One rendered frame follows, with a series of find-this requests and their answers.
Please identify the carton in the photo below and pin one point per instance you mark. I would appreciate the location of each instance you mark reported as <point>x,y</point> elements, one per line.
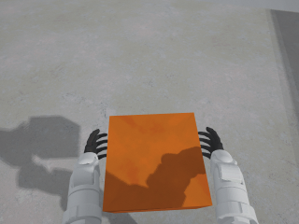
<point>154,163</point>

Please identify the robot left forearm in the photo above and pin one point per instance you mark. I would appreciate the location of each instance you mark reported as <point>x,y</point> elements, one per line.
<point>83,192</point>

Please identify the right robot hand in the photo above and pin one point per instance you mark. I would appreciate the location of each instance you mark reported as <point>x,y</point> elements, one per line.
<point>214,142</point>

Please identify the left robot hand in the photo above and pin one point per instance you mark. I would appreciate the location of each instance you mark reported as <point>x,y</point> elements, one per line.
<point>92,145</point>

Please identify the robot right forearm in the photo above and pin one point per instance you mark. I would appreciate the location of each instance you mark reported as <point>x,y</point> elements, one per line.
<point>231,194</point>

